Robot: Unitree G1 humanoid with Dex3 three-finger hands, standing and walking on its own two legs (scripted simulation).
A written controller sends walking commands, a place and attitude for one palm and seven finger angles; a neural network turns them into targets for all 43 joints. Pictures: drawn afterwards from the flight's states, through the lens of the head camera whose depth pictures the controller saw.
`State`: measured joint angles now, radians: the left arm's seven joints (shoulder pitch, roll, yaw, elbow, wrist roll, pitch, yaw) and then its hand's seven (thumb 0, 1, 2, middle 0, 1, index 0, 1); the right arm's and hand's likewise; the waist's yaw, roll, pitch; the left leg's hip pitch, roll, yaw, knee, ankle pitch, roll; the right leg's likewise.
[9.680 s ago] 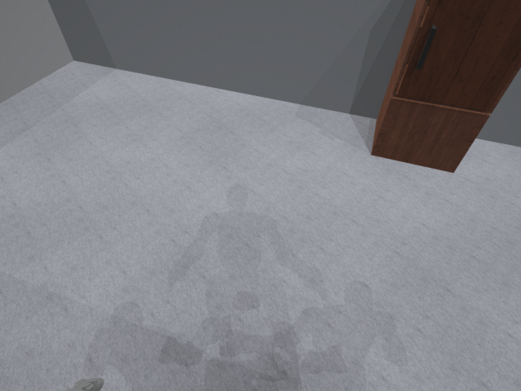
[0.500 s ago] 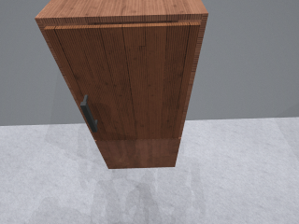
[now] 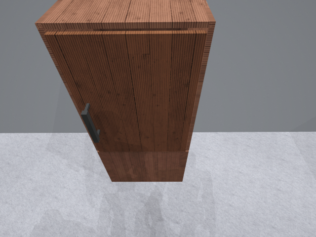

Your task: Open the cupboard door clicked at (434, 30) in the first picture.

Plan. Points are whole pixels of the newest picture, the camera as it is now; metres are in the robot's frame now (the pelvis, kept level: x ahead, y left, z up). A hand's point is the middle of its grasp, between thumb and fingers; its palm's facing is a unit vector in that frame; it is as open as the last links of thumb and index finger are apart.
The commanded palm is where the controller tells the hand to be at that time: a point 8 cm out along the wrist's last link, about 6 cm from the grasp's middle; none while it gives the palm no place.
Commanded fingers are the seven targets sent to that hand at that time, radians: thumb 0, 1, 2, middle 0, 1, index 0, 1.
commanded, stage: look again from close up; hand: left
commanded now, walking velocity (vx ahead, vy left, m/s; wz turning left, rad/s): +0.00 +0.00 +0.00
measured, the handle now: (92, 123) +0.51 +0.29 -0.10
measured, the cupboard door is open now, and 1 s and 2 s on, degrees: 0 0 0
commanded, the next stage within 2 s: raise the hand with hooked fingers in 0.56 s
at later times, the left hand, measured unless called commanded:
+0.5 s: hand out of the picture +0.03 +0.25 -0.17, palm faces +0.01 -0.97 -0.23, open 7.4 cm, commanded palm none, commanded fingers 0.00 0.90 0.90 -0.20 -0.30 -0.20 -0.30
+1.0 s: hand (55, 230) +0.15 +0.27 -0.06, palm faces +0.03 -1.00 -0.03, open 8.2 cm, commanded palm +0.10 +0.33 -0.08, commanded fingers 0.00 0.48 0.72 -0.23 -0.57 -0.23 -0.57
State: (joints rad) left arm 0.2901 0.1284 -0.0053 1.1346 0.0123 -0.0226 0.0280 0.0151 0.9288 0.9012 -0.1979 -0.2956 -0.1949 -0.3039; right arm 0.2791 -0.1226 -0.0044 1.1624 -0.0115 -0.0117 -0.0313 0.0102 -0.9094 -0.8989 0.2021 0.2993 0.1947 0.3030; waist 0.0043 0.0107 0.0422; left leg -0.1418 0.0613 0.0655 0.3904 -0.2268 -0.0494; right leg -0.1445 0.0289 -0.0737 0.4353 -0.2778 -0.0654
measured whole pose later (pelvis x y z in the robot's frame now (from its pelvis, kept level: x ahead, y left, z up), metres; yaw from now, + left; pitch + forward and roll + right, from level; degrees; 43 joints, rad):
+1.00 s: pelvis -0.08 +0.07 -0.10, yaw +1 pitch +13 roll -1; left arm 0.27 0.23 0.18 0.28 -0.27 -0.62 -0.31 0.01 0.71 0.81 -0.21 -0.43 -0.21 -0.44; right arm 0.22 -0.27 -0.04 0.57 0.02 -0.28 0.02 0.02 -0.90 -0.90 0.21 0.30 0.20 0.30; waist -0.01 -0.03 -0.16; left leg -0.93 -0.04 0.06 1.17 -0.46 0.07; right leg -0.92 0.00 -0.01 1.17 -0.47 0.00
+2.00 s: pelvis -0.05 +0.06 -0.12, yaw +2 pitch +20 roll -4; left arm 0.14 0.36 0.37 0.27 -0.37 -0.41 -0.46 0.00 -0.43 0.33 -0.29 -1.15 -0.29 -1.16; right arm 0.23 -0.27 0.02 0.52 0.03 -0.20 -0.05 0.02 -0.90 -0.90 0.21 0.30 0.20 0.30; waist 0.00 0.02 -0.17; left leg -1.10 0.00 -0.03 1.30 -0.55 0.04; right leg -1.04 0.03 -0.10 1.24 -0.55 -0.03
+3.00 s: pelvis -0.05 +0.07 -0.12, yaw +2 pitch +21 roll -5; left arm -0.04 0.42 0.43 0.44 -0.36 -0.41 -0.51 -0.01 -0.50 0.30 -0.30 -1.20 -0.30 -1.20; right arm 0.23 -0.28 0.03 0.53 0.04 -0.16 -0.06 0.02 -0.90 -0.90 0.21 0.30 0.20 0.30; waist -0.01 0.01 -0.17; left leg -1.13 -0.01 -0.03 1.31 -0.54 0.06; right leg -1.06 0.03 -0.09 1.23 -0.54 -0.02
